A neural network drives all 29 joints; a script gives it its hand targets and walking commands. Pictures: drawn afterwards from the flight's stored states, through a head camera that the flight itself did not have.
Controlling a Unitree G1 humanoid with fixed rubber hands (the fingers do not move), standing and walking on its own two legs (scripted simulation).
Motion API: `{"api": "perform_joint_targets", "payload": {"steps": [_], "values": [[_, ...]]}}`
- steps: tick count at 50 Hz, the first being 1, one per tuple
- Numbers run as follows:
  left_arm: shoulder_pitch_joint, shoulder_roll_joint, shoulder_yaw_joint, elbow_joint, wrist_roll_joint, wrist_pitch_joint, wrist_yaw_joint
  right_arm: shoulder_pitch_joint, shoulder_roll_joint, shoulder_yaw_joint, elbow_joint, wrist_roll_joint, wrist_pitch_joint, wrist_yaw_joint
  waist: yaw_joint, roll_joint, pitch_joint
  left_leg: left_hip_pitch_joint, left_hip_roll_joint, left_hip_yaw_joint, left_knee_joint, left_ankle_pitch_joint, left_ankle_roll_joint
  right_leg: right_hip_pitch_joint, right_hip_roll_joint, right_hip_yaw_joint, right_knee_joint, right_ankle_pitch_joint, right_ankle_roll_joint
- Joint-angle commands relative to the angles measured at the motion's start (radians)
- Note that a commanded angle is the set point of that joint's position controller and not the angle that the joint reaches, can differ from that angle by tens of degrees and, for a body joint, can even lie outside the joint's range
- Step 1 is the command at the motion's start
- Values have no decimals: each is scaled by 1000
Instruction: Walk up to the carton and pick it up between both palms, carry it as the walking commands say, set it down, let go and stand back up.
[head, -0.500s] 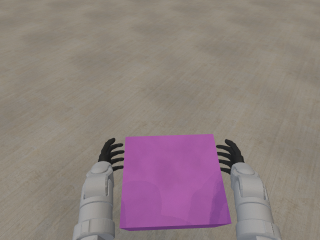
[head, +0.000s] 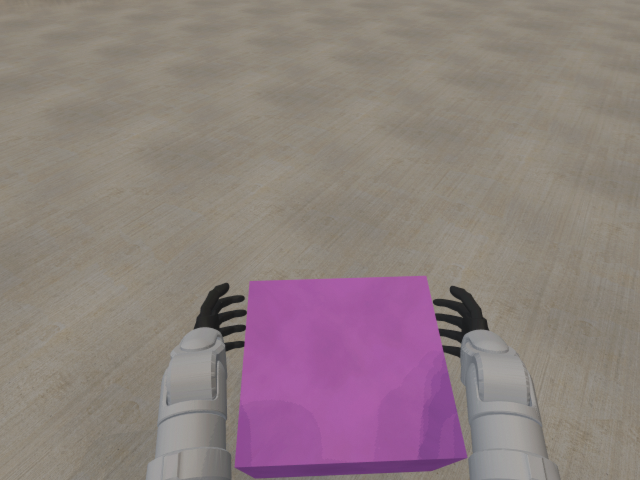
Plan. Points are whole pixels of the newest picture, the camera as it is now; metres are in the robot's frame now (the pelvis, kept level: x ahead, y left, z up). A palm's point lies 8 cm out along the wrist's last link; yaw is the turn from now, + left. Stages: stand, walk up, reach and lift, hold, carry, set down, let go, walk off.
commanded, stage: reach and lift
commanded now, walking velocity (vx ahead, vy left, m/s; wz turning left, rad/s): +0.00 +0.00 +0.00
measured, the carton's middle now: (341, 376) +0.28 +0.01 -0.05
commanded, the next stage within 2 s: hold in 0.92 s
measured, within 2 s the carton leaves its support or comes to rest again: neither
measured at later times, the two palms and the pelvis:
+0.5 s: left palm (211, 338) +0.28 +0.18 +0.05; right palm (478, 347) +0.27 -0.17 +0.05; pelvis -0.01 +0.01 +0.00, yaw +0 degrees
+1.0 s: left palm (210, 342) +0.27 +0.18 +0.04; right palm (476, 351) +0.27 -0.16 +0.04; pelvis +0.00 +0.01 +0.00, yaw +0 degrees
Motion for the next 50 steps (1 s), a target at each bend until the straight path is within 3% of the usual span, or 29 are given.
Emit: {"api": "perform_joint_targets", "payload": {"steps": [1, 26, 50], "values": [[-477, -806, -580, -1, -281, -17, -274, -512, 833, 563, -34, 280, -30, 266, -6, 9, -190, 147, -96, 71, 9, 198, 4, -75, 63, -46, -52, 221, 23], [-481, -861, -587, 21, -274, -23, -267, -537, 798, 546, -34, 278, -40, 300, -18, 13, -195, 140, -96, 73, -5, 142, -5, -102, 73, -62, -60, 127, 9], [-421, -843, -616, -23, -288, -24, -266, -470, 806, 585, -79, 296, -34, 278, -13, 7, -192, 156, -99, 74, -1, 185, 0, -105, 70, -58, -53, 169, 17]]}}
